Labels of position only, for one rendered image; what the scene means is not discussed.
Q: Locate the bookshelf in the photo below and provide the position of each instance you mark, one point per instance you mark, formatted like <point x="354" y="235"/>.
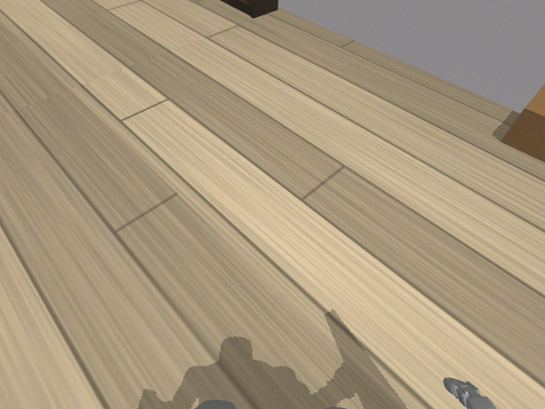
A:
<point x="254" y="8"/>

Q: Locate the right robot hand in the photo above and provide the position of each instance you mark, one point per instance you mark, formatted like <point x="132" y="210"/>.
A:
<point x="467" y="394"/>

